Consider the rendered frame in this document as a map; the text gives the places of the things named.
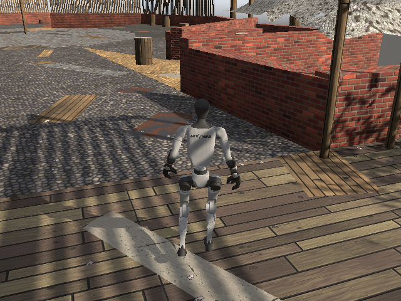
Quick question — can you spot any left robot thigh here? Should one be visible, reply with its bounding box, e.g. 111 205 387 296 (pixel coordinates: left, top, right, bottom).
179 175 192 217

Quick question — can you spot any right robot foot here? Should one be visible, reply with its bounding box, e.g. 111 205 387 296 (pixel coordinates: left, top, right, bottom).
204 236 213 252

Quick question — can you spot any left robot hand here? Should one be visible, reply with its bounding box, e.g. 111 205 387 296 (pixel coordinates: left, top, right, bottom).
163 167 177 179

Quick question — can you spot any right robot upper arm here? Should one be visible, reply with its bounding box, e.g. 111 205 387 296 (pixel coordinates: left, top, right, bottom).
214 126 232 162

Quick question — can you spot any robot left forearm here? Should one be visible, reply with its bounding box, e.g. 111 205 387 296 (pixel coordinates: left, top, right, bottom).
164 150 175 170

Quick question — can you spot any right robot hand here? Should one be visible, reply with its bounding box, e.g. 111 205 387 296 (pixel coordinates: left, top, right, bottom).
227 176 241 190

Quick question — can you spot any robot right forearm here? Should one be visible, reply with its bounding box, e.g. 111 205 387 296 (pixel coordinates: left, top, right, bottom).
226 152 239 178

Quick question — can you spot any left robot upper arm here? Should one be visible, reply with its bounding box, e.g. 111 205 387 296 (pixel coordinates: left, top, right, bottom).
169 125 188 159

